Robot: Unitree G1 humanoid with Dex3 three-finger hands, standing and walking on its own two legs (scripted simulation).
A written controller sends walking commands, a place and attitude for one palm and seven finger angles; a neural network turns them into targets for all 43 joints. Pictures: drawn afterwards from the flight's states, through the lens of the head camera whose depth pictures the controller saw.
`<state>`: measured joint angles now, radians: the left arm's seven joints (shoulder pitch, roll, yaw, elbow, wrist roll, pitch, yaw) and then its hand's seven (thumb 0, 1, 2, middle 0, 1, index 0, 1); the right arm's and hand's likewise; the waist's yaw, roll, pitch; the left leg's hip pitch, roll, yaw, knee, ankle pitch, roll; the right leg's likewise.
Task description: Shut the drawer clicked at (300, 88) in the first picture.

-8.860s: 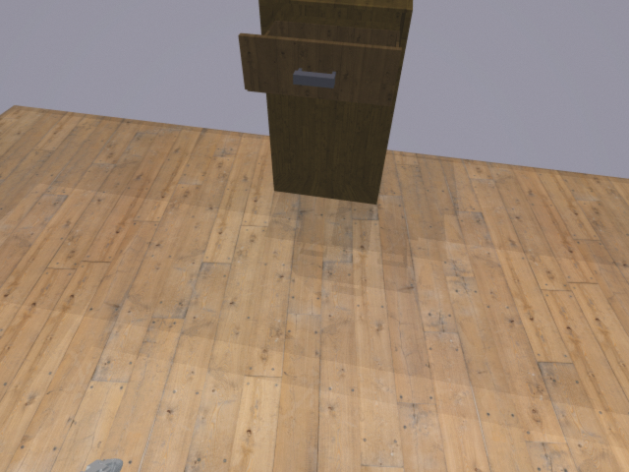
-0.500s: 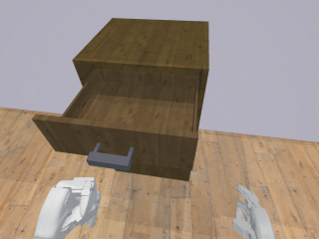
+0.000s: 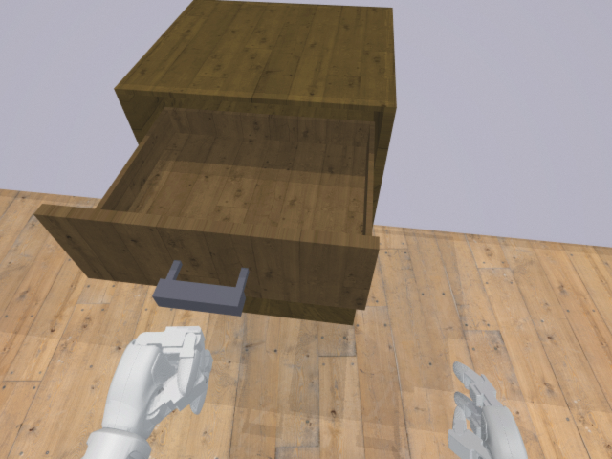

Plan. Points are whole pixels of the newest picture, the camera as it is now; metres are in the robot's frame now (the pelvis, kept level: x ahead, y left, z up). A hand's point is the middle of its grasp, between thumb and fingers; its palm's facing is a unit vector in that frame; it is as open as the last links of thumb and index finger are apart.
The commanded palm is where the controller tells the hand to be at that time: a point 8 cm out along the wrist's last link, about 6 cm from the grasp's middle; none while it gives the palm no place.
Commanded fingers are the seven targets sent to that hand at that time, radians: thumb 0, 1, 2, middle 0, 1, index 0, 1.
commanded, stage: bring the fist close to the handle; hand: left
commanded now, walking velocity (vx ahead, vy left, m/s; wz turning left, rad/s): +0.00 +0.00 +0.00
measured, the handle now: (205, 283) +0.34 +0.16 +0.03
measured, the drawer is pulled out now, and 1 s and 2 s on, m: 0.30 0.30 0.20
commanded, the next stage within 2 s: push the drawer shut in 0.88 s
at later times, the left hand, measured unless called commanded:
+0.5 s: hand (222, 362) +0.24 +0.12 +0.03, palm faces -0.12 -0.99 -0.04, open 3.3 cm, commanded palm +0.22 +0.17 +0.03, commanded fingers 0.00 0.90 0.90 -1.40 -1.60 -1.40 -1.60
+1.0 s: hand (222, 362) +0.24 +0.12 +0.02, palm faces -0.12 -0.99 -0.05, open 3.3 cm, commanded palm +0.22 +0.18 +0.03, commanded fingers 0.00 0.90 0.90 -1.40 -1.60 -1.40 -1.60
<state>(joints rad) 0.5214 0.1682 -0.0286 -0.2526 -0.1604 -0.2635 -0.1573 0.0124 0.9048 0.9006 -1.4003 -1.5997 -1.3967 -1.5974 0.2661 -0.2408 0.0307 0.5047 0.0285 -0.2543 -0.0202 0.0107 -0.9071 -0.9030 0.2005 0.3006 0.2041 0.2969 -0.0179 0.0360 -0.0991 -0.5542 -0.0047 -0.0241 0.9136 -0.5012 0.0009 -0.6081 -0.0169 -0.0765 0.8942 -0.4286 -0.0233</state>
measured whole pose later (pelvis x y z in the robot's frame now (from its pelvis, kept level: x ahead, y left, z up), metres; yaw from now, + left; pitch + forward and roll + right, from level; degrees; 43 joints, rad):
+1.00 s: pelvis -0.01 +0.00 -0.03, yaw +0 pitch +15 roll -1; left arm 0.33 0.17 -0.03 -0.06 -0.14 -0.35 -0.11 0.01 0.90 0.90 -1.40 -1.60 -1.40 -1.60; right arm 0.24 -0.25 0.02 0.47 0.02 -0.13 -0.01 0.01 -0.91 -0.90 0.20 0.30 0.20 0.30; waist -0.04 0.03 -0.14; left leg -0.78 0.00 -0.02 1.08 -0.56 0.00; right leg -0.83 -0.02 -0.08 1.05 -0.48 -0.03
